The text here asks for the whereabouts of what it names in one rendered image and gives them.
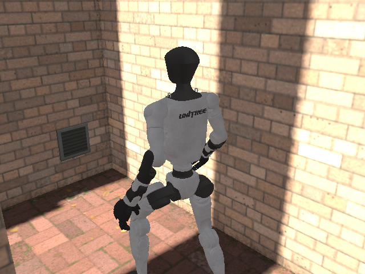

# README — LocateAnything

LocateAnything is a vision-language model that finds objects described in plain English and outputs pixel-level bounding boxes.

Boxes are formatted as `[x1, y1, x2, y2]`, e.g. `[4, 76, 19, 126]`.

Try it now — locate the robot right forearm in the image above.
[202, 139, 226, 158]

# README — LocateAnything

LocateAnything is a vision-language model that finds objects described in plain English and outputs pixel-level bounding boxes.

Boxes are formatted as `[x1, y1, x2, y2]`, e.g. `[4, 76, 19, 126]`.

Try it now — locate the robot left forearm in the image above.
[123, 150, 156, 207]

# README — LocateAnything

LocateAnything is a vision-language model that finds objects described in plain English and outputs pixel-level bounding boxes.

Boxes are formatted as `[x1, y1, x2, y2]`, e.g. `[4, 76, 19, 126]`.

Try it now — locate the right robot hand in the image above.
[191, 156, 209, 171]

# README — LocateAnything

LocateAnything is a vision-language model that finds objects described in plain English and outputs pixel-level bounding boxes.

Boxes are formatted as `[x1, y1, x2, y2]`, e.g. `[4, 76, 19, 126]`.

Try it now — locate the left robot hand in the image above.
[113, 199, 140, 231]

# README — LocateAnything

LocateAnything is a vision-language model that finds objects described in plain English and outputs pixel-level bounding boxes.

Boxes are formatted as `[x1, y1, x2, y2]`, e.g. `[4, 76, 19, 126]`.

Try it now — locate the humanoid robot torso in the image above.
[162, 88, 208, 202]

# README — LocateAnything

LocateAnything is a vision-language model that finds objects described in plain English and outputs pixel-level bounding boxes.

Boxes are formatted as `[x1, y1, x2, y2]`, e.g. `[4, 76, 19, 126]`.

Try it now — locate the robot left upper arm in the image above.
[144, 99, 168, 167]

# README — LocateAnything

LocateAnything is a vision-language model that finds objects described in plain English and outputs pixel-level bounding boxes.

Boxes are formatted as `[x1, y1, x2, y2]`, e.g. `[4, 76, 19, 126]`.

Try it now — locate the robot right shin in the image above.
[203, 229, 225, 274]

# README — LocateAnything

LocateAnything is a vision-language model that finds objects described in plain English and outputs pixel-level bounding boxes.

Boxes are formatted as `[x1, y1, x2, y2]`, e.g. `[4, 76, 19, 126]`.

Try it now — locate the robot right upper arm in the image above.
[200, 92, 228, 144]

